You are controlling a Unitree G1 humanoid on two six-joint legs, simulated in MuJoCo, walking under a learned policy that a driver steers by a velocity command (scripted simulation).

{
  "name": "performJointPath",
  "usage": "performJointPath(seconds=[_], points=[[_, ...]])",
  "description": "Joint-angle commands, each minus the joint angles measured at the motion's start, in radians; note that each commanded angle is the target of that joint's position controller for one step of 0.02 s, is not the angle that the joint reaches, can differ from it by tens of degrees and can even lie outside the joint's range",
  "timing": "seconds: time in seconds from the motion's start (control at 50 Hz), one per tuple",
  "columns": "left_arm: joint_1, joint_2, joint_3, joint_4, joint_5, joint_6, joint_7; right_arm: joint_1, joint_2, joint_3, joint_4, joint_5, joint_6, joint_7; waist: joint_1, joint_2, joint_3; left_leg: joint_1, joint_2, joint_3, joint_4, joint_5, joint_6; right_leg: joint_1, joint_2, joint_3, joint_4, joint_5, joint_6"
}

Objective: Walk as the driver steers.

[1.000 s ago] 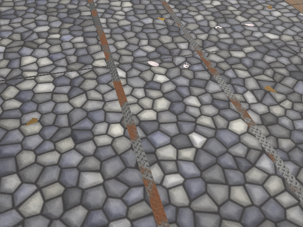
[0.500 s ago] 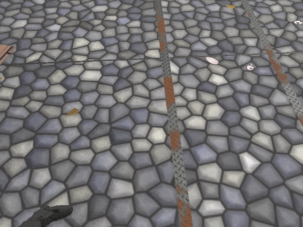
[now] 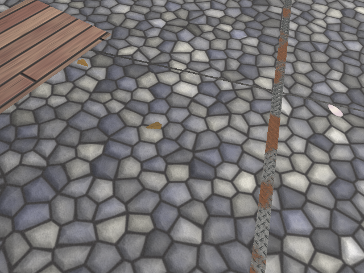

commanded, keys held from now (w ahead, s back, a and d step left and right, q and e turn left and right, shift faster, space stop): no key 1.00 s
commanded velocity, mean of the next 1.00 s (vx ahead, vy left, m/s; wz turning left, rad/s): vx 0.01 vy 0.00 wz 0.04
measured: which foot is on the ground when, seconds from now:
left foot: down 0.00-1.00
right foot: up 0.00-0.16, down 0.18-1.00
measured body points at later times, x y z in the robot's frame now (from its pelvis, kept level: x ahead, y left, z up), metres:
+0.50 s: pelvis +0.01 -0.02 -0.01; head +0.02 -0.02 +0.44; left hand +0.10 +0.24 -0.13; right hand +0.12 -0.28 -0.13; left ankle +0.02 +0.09 -0.74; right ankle +0.00 -0.15 -0.74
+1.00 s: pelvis +0.01 -0.03 +0.00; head +0.02 -0.03 +0.45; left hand +0.06 +0.23 -0.15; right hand +0.08 -0.29 -0.15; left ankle +0.02 +0.09 -0.74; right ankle +0.00 -0.15 -0.74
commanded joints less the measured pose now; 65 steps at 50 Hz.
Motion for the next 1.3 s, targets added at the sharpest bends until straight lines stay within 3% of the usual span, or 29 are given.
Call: performJointPath(seconds=[0.02,0.1,0.14,0.16,0.18,0.2,0.22,0.24,0.28,0.34,0.52,0.88,1.24,1.26,1.3], points=[[0.006,0.040,0.004,-0.045,-0.005,-0.009,0.002,-0.056,-0.122,-0.030,-0.048,0.003,-0.018,-0.009,0.009,0.171,-0.101,0.111,0.203,-0.158,-0.127,0.377,0.153,0.035,-0.026,0.031,-0.088,0.051,0.015],[-0.026,0.045,-0.006,-0.047,-0.008,-0.012,-0.002,-0.032,-0.137,-0.034,-0.014,0.004,-0.009,-0.008,-0.028,0.179,-0.095,0.120,0.228,-0.214,-0.116,0.315,0.181,0.142,-0.015,0.013,-0.294,0.010,0.007],[0.009,0.040,-0.009,-0.027,-0.007,-0.017,-0.005,-0.051,-0.120,-0.027,0.003,0.015,-0.007,-0.006,0.000,0.167,-0.081,0.099,0.210,-0.220,-0.099,0.270,0.160,0.228,-0.005,0.000,-0.472,0.117,-0.011],[0.030,0.039,-0.013,-0.015,0.003,-0.021,-0.009,-0.042,-0.111,-0.023,0.017,0.022,-0.009,-0.004,0.017,0.145,-0.075,0.071,0.189,-0.211,-0.092,0.236,0.125,0.305,-0.009,0.007,-0.591,0.266,-0.027],[0.041,0.071,-0.010,-0.011,0.017,-0.025,-0.008,-0.014,-0.096,-0.019,0.028,0.015,-0.017,-0.002,0.006,0.103,-0.092,0.040,0.155,-0.196,-0.079,0.170,0.077,0.383,-0.056,0.061,-0.600,0.397,-0.047],[0.036,0.139,0.003,-0.008,0.016,-0.025,-0.006,0.026,-0.104,-0.023,0.032,-0.001,-0.028,0.007,-0.045,-0.006,-0.096,0.004,0.088,-0.141,-0.053,0.092,0.040,0.416,-0.103,0.084,-0.543,0.511,-0.077],[0.021,0.125,0.007,0.010,0.002,-0.025,-0.012,0.015,-0.098,-0.023,0.038,-0.002,-0.032,0.009,-0.045,-0.075,-0.095,0.048,0.037,-0.074,-0.056,0.042,0.007,0.334,-0.087,0.076,-0.539,0.348,-0.107],[0.004,0.075,-0.005,0.006,0.004,-0.029,-0.019,-0.039,-0.113,-0.025,0.041,-0.001,-0.028,0.007,-0.015,-0.048,-0.067,0.079,0.031,-0.062,-0.034,0.031,-0.008,0.278,-0.069,0.075,-0.566,0.254,-0.105],[-0.014,0.051,-0.016,0.013,0.013,-0.041,-0.020,-0.067,-0.099,-0.026,0.043,0.005,-0.011,-0.003,-0.011,-0.040,-0.044,0.089,0.039,-0.067,-0.024,0.070,0.000,0.245,-0.055,0.062,-0.581,0.232,-0.082],[0.001,0.048,-0.022,0.038,0.010,-0.053,-0.016,-0.047,-0.092,-0.029,0.065,0.004,0.000,-0.009,-0.010,-0.010,-0.037,0.092,0.044,-0.073,-0.031,0.089,0.006,0.255,-0.044,0.051,-0.572,0.229,-0.072],[0.004,0.046,-0.034,0.097,0.005,-0.049,-0.004,-0.018,-0.094,-0.036,0.154,0.011,-0.007,-0.020,-0.003,0.044,-0.019,0.098,0.043,-0.064,-0.039,0.125,-0.015,0.277,-0.025,0.039,-0.571,0.231,-0.078],[0.025,0.030,-0.050,0.203,0.003,-0.044,0.000,0.001,-0.092,-0.027,0.299,0.016,-0.007,-0.033,-0.007,0.039,0.001,0.116,0.040,-0.045,-0.049,0.130,-0.024,0.279,0.003,0.020,-0.591,0.231,-0.080],[0.083,0.010,-0.061,0.252,0.001,-0.044,0.004,0.025,-0.074,-0.011,0.377,0.019,-0.007,-0.037,-0.008,0.044,0.016,0.104,0.035,-0.030,-0.054,0.115,-0.029,0.271,0.014,0.014,-0.595,0.223,-0.084],[0.104,0.003,-0.063,0.264,0.000,-0.043,0.005,0.044,-0.064,-0.008,0.389,0.019,-0.006,-0.037,-0.008,0.041,-0.007,0.111,0.022,-0.016,-0.052,0.013,-0.027,0.279,0.024,0.006,-0.600,0.120,-0.088],[0.107,0.036,-0.051,0.260,-0.012,-0.038,0.010,0.051,-0.079,-0.015,0.391,0.030,-0.006,-0.040,-0.007,0.017,0.044,0.029,-0.012,0.011,-0.011,-0.334,-0.006,0.229,0.024,0.030,-0.606,-0.216,-0.127]])
Velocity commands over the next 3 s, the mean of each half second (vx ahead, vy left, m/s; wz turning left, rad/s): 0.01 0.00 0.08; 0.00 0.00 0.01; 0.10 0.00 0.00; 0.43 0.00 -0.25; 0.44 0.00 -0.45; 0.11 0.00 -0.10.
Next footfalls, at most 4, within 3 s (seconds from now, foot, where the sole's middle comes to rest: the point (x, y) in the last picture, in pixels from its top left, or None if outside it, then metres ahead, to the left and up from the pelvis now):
0.18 right None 0.04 -0.15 -0.78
1.94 right None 0.43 -0.14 -0.78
2.42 left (187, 202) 0.77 -0.04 -0.78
2.78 right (245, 228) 0.66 -0.26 -0.78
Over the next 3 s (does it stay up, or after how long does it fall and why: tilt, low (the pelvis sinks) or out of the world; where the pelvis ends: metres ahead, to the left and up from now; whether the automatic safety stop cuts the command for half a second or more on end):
stays up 0.67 -0.13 -0.01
